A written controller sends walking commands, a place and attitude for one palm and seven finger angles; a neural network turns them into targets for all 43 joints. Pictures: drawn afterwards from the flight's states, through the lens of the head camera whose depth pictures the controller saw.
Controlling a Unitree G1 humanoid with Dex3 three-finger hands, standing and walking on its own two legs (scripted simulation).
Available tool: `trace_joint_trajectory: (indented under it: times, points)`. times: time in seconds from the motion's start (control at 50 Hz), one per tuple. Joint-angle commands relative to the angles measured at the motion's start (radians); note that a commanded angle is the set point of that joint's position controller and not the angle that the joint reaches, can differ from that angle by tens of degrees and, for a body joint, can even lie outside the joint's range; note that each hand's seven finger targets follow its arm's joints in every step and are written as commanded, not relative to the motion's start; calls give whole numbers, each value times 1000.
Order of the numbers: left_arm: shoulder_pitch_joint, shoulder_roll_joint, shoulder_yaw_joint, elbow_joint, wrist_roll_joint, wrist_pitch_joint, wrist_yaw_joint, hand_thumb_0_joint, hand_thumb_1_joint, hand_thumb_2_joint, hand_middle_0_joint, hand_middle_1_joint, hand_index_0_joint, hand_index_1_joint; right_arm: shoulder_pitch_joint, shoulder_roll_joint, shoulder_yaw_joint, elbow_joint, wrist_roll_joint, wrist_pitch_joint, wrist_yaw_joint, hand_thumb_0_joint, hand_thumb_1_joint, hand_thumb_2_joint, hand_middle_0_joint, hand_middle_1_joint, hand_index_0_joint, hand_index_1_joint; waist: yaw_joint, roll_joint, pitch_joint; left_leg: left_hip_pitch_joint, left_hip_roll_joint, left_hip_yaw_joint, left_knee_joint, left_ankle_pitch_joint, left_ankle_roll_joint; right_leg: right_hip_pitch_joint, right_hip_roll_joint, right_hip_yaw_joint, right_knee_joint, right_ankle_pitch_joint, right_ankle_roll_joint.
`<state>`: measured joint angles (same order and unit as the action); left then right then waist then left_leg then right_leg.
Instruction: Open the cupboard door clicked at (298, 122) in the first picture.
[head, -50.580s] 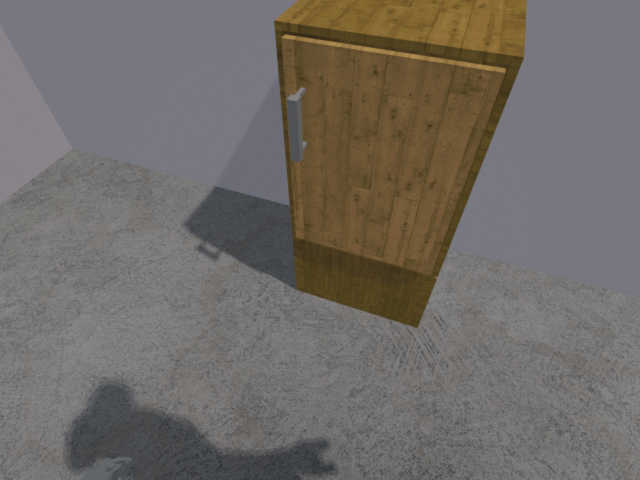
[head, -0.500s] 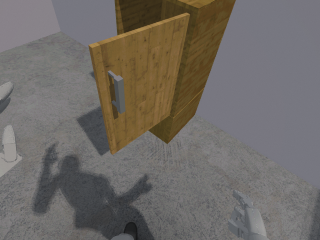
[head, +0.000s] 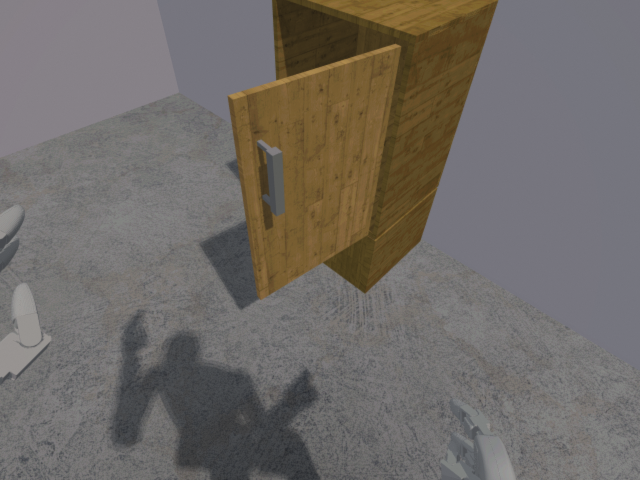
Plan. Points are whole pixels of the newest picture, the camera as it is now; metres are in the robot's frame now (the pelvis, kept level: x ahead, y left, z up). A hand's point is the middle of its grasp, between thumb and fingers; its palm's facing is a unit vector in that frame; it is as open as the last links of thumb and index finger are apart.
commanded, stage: stop stepping back and stand still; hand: left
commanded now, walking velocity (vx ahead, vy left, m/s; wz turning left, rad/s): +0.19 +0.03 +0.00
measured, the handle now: (270, 178) +0.66 +0.13 -0.01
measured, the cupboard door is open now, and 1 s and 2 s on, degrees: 82 82 82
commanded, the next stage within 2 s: let the arm hang, fingers relaxed in 0.36 s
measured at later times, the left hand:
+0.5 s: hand (41, 365) +0.19 +0.27 +0.13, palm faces +0.35 -0.78 -0.52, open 7.4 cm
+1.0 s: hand out of the picture -0.08 +0.23 -0.17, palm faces +0.07 -0.97 -0.25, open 7.2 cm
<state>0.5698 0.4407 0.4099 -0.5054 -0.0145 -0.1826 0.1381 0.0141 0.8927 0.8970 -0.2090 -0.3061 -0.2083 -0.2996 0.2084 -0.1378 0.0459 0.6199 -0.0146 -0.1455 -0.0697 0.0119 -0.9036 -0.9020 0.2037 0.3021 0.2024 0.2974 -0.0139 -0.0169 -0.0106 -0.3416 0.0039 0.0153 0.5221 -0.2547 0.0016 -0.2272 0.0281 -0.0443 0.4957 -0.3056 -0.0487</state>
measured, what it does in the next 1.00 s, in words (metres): stands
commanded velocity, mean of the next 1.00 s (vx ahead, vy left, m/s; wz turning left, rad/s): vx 0.02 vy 0.01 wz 0.00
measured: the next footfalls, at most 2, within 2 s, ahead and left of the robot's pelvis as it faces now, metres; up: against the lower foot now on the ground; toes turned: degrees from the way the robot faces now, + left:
none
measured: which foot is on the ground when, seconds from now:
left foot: down 0.00-1.00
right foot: down 0.00-1.00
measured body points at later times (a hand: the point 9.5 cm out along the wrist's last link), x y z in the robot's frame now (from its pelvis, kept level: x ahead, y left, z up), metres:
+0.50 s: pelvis -0.01 +0.02 -0.01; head -0.01 +0.00 +0.44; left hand +0.17 +0.31 +0.16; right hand +0.15 -0.22 -0.10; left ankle +0.01 +0.14 -0.74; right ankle +0.01 -0.09 -0.74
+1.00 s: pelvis -0.02 +0.03 +0.00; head +0.01 +0.02 +0.45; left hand -0.08 +0.28 -0.15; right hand -0.03 -0.21 -0.16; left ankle +0.01 +0.14 -0.74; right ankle +0.00 -0.09 -0.74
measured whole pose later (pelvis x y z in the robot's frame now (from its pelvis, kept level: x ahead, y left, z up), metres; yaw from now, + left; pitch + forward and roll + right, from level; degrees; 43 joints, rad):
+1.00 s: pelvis -0.02 +0.03 +0.00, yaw +4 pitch -1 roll +0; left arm 0.31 0.22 0.01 1.14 0.02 0.03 0.01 0.00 0.95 0.90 -0.20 -0.30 -0.20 -0.30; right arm 0.29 -0.18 -0.01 1.12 -0.02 0.04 -0.01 0.01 -0.91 -0.90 0.20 0.30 0.20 0.30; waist 0.00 0.02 0.08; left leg -0.24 0.01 0.03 0.42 -0.16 0.01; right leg -0.20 -0.03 -0.09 0.41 -0.19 -0.01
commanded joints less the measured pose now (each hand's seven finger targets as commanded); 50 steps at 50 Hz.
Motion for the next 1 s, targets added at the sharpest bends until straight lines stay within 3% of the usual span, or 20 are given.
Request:
trace_joint_trajectory:
  times: [0.0,0.04,0.1,0.14,0.18,0.22,0.26,0.32,0.42,0.44,0.48,0.5,0.54,0.58,0.62,0.68,0.72,0.78,0.84,0.98]
  points:
    - [-129,169,130,-163,-23,-38,34,0,900,900,-200,-300,-200,-300,-84,-178,-84,-109,8,-13,-15,0,-900,-900,200,300,200,300,-2,-147,-8,-194,16,-12,501,-123,-6,-59,-352,468,-325,-257,-181]
    - [-144,146,111,-94,-16,-47,36,0,900,900,-200,-300,-200,-300,-59,-154,-65,-97,3,-16,-17,0,-900,-900,200,300,200,300,-14,-81,-9,-71,58,-5,327,-133,7,-148,-303,294,-282,-272,-120]
    - [-146,123,79,-94,-7,-44,41,0,900,900,-200,-300,-200,-300,-80,-166,-68,-103,7,-33,-44,0,-900,-900,200,300,200,300,-5,-43,16,106,29,64,21,-76,26,-178,-232,206,-233,-250,-71]
    - [-157,134,89,-153,-8,-59,42,0,900,900,-200,-300,-200,-300,-66,-190,-75,-116,9,-44,-45,0,-900,-900,200,300,200,300,2,60,-11,148,85,-22,-137,-92,54,-110,-159,154,-98,-115,-14]
    - [-158,156,117,-230,-9,-72,43,0,900,900,-200,-300,-200,-300,-84,-218,-87,-147,18,-48,-39,0,-900,-900,200,300,200,300,17,136,-82,148,182,-148,-128,134,86,-46,-70,68,63,129,38]
    - [-101,148,125,-209,-6,-77,33,0,900,900,-200,-300,-200,-300,-76,-184,-75,-126,15,-51,-29,0,-900,-900,200,300,200,300,10,217,-52,70,175,-147,-200,43,80,-26,-50,15,93,55,52]
    - [-94,148,125,-199,-1,-84,32,0,900,900,-200,-300,-200,-300,-76,-190,-75,-122,15,-58,-25,0,-900,-900,200,300,200,300,13,154,-32,36,171,-113,-173,113,74,14,-58,15,49,113,52]
    - [-58,131,115,-149,-14,-85,28,0,900,900,-200,-300,-200,-300,-67,-194,-86,-124,20,-61,-16,0,-900,-900,200,300,200,300,4,17,-61,53,89,-18,-55,131,26,39,-118,118,-50,248,25]
    - [-27,146,133,-116,-27,-81,27,0,900,900,-200,-300,-200,-300,-68,-179,-83,-122,18,-44,-13,0,-900,-900,200,300,200,300,-1,-10,-44,103,56,-5,-33,60,14,-44,-160,166,-151,117,4]
    - [-142,-26,-293,621,72,90,-123,0,900,900,-200,-300,-200,-300,-73,-358,-139,115,6,-46,79,0,-900,-900,200,300,200,300,-49,70,-9,24,108,-68,106,223,35,-132,-201,75,63,308,-4]
    - [-156,-121,-297,682,49,183,-141,0,900,900,-200,-300,-200,-300,-20,-261,-110,97,3,52,76,0,-900,-900,200,300,200,300,-4,91,-59,-61,162,-145,-55,168,68,-87,-100,19,131,55,30]
    - [-188,-112,-305,727,49,185,-142,0,900,900,-200,-300,-200,-300,-39,-263,-101,85,-4,69,72,0,-900,-900,200,300,200,300,12,20,-52,-95,175,-182,-80,171,87,-52,-85,29,138,42,33]
    - [-224,-79,-313,848,54,180,-140,0,900,900,-200,-300,-200,-300,-51,-258,-86,102,-12,87,68,0,-900,-900,200,300,200,300,29,-153,-66,-92,129,-150,-45,153,70,26,-119,62,28,123,23]
    - [-295,-37,-322,984,54,173,-136,0,900,900,-200,-300,-200,-300,-27,-252,-87,148,-10,109,68,0,-900,-900,200,300,200,300,4,-253,-79,30,46,-56,33,134,35,-14,-203,125,-66,209,-25]
    - [-359,-42,-347,1113,43,181,-130,0,900,900,-200,-300,-200,-300,-19,-216,-76,201,-16,135,72,0,-900,-900,200,300,200,300,-15,-89,-6,90,38,-34,6,134,23,-92,-212,119,-91,145,-37]
    - [-341,-77,-375,1287,32,184,-124,0,900,900,-200,-300,-200,-300,-32,-192,-57,271,-16,144,68,0,-900,-900,200,300,200,300,10,106,17,70,85,-85,-132,137,27,-26,-142,81,-84,75,10]
    - [-312,-85,-378,1381,30,178,-122,0,900,900,-200,-300,-200,-300,-19,-184,-56,311,-9,146,63,0,-900,-900,200,300,200,300,14,83,-16,79,85,-80,-150,88,23,29,-141,82,-123,68,11]
    - [-292,-106,-370,1463,28,173,-119,0,900,900,-200,-300,-200,-300,19,-161,-62,365,-12,152,56,0,-900,-900,200,300,200,300,11,145,-18,95,79,-68,-163,26,20,35,-145,80,-166,43,1]
    - [-297,-101,-374,1524,25,170,-120,0,900,900,-200,-300,-200,-300,61,-163,-67,408,-7,154,52,0,-900,-900,200,300,200,300,5,63,8,117,85,-68,-174,30,23,18,-146,66,-192,29,-2]
    - [-281,-99,-376,1608,25,175,-117,0,900,900,-200,-300,-200,-300,97,-168,-75,466,-5,154,46,0,-900,-900,200,300,200,300,9,28,57,106,93,-79,-215,-25,31,3,-140,48,-191,-12,0]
